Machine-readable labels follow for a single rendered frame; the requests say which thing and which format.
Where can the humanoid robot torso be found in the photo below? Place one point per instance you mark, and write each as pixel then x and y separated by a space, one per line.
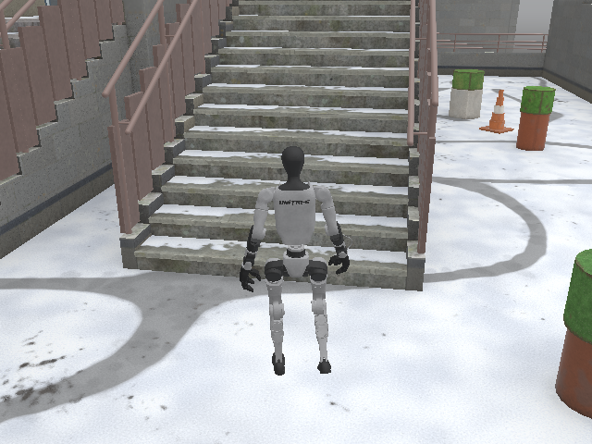
pixel 295 224

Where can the robot left hand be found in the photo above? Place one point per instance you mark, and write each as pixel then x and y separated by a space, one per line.
pixel 244 278

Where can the robot right upper arm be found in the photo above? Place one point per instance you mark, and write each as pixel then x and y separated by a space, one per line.
pixel 322 194

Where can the robot right forearm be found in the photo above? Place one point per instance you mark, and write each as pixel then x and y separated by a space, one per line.
pixel 339 244

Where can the robot left upper arm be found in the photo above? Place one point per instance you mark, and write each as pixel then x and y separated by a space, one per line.
pixel 265 196

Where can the robot left forearm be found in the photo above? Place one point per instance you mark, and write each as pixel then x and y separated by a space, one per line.
pixel 250 252

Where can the robot right hand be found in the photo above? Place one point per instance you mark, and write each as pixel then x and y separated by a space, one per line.
pixel 337 261

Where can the right robot thigh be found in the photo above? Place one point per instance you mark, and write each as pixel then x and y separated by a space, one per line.
pixel 318 278

